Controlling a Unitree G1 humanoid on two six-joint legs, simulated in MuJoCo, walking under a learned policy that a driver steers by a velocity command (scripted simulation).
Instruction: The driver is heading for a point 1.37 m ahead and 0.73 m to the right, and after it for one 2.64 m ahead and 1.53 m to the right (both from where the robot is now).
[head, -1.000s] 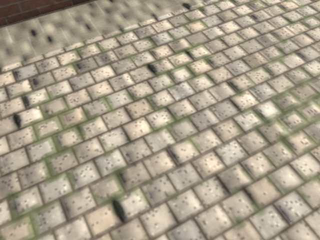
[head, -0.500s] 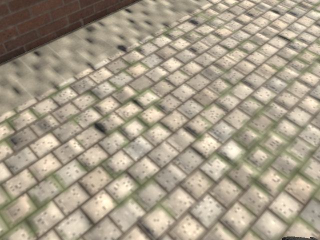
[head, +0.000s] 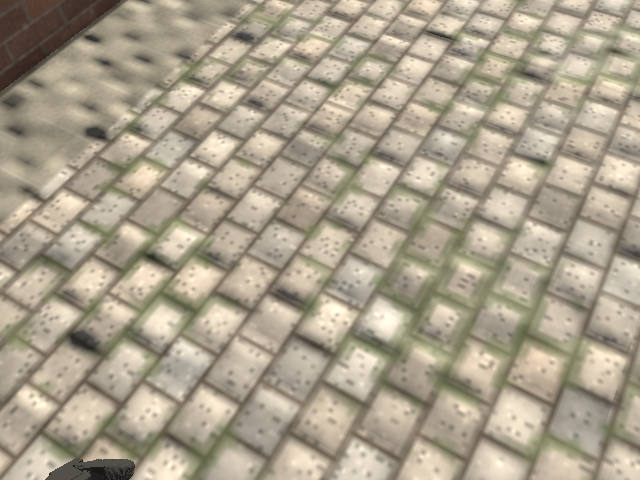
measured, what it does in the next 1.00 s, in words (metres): steps on the spot, turning right: left foot, then right foot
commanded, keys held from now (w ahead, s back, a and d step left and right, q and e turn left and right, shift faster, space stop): e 1.00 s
